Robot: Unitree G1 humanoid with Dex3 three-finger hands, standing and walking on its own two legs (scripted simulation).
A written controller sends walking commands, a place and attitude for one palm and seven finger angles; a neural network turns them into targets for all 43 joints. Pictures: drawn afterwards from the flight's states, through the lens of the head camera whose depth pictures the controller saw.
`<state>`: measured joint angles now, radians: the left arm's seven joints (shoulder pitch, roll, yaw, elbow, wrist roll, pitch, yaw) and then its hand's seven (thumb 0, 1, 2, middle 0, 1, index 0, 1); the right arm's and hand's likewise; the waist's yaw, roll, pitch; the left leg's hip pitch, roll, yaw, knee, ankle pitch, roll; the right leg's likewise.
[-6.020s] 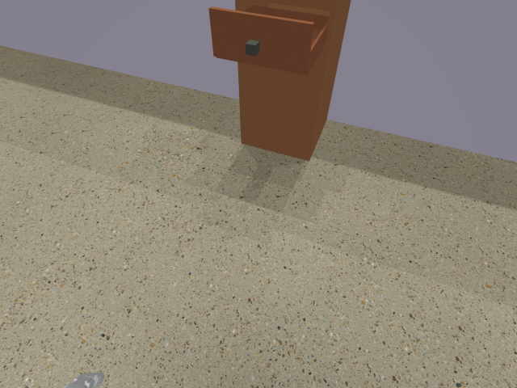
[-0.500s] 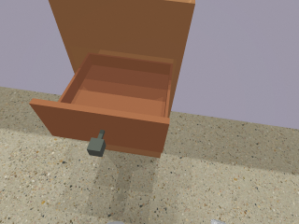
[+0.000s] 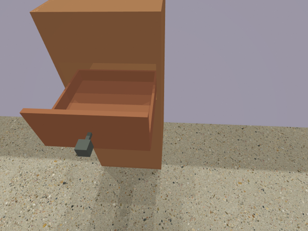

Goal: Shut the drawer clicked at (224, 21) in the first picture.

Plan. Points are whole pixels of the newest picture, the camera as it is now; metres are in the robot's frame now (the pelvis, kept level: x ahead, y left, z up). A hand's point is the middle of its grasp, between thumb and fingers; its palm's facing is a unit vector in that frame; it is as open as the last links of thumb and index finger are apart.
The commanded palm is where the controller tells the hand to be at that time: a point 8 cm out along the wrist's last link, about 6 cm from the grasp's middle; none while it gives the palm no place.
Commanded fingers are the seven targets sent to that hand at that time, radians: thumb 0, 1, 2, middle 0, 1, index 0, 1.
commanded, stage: come to a stop and stand still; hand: left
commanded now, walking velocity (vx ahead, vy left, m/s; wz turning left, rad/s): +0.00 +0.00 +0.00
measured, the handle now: (86, 142) +0.38 +0.22 +0.00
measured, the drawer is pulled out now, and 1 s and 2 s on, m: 0.28 0.28 0.28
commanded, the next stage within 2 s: look again from close up in 0.74 s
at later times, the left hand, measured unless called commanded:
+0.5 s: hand out of the picture +0.03 +0.16 -0.16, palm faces +0.01 -0.98 -0.19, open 7.4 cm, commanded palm none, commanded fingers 0.00 0.90 0.90 -0.20 -0.30 -0.20 -0.30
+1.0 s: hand out of the picture +0.05 +0.17 -0.15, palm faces +0.01 -0.98 -0.21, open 7.4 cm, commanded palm none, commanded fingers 0.00 0.90 0.90 -0.20 -0.30 -0.20 -0.30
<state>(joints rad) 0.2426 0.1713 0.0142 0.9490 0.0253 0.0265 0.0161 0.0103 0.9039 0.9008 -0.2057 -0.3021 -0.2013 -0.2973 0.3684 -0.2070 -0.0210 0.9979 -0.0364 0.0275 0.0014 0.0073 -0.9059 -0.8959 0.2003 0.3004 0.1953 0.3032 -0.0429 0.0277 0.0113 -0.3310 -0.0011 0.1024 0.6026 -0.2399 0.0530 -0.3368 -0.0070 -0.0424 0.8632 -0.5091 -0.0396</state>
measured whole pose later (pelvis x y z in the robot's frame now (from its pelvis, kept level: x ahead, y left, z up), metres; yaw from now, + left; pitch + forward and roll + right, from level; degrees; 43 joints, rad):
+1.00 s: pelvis +0.04 +0.00 +0.02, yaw -1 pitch +0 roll +1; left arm 0.27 0.16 -0.01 1.10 0.01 -0.02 0.03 0.01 0.91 0.90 -0.20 -0.30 -0.20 -0.30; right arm 0.27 -0.15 0.03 1.15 -0.01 -0.02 -0.04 0.01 -0.91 -0.90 0.20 0.30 0.20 0.30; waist 0.00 0.00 0.02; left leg -0.14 0.02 0.03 0.40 -0.26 -0.02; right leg -0.11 0.03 -0.04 0.43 -0.31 -0.05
